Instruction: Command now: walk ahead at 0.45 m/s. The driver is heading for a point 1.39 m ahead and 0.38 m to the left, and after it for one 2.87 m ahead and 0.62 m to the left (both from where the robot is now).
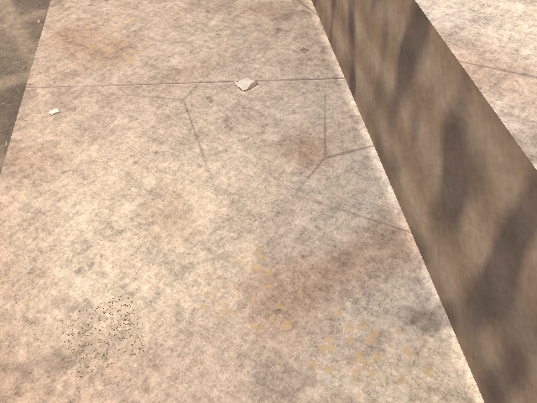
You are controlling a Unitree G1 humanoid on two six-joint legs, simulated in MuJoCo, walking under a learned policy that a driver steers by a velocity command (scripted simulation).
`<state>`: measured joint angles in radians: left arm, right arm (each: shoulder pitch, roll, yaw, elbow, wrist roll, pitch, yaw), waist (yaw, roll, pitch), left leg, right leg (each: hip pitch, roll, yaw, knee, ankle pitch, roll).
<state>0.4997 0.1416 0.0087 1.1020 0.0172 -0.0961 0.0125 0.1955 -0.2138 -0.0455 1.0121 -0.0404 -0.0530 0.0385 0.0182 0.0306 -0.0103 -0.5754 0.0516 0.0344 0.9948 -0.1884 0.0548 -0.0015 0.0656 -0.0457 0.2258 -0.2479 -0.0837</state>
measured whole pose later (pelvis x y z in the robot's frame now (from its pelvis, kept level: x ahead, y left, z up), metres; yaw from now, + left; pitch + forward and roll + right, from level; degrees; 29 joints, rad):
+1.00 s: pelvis +0.56 +0.01 +0.00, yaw +15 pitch +1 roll -1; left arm 0.27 0.23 0.06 0.94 0.02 -0.11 0.02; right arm 0.24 -0.27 -0.09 0.91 -0.03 -0.03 0.02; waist 0.00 0.04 0.05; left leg -0.55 0.04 -0.01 1.09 -0.27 0.08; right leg -0.16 0.00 -0.17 0.35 -0.20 -0.05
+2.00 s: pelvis +1.06 +0.29 -0.01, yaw +30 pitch -1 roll -1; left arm 0.25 0.27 0.05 0.88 0.01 -0.04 -0.02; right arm 0.29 -0.25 -0.03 0.91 -0.04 -0.08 0.00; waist -0.01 0.02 0.06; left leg -0.31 -0.05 -0.02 1.20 -0.32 0.05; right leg -0.30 0.12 -0.04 0.47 -0.15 -0.12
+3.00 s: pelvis +1.27 +0.42 -0.01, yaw -4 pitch +0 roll +2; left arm 0.19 0.26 0.04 0.67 0.01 0.04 0.00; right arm 0.25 -0.29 -0.06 0.75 -0.02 0.06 -0.01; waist -0.02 0.04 0.05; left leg -0.48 0.04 0.04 1.01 -0.42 -0.04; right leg -0.26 0.04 0.01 0.49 -0.23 -0.06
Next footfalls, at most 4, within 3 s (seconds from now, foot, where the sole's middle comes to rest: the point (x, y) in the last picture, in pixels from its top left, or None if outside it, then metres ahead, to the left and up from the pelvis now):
0.24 left None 0.31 0.08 -0.78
0.78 right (325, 363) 0.62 -0.07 -0.78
1.28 left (221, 299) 0.81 0.21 -0.78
1.86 right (205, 206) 1.17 0.30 -0.78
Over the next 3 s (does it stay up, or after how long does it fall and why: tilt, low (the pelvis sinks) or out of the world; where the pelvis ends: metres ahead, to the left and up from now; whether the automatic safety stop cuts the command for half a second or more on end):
stays up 1.27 0.42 -0.01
